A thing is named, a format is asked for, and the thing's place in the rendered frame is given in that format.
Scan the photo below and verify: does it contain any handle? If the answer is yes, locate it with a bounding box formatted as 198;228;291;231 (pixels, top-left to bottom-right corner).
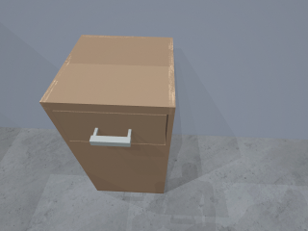
90;128;132;147

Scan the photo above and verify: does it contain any drawer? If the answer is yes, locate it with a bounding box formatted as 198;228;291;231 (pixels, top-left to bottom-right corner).
52;110;167;144

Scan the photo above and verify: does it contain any cabinet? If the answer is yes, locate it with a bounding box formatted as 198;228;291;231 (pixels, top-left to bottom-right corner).
39;35;176;193

